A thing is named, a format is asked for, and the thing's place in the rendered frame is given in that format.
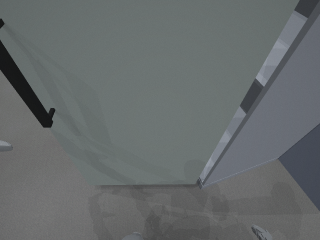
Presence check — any robot left shin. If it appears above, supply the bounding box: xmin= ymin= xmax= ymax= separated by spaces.
xmin=132 ymin=232 xmax=142 ymax=237

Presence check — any fridge door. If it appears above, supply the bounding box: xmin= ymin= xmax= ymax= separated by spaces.
xmin=0 ymin=0 xmax=300 ymax=186

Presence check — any robot left hand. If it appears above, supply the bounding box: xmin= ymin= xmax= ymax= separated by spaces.
xmin=0 ymin=140 xmax=13 ymax=152

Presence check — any handle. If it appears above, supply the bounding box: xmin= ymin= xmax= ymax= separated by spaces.
xmin=0 ymin=18 xmax=55 ymax=128

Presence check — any robot right hand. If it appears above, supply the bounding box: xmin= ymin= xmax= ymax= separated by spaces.
xmin=251 ymin=224 xmax=273 ymax=240

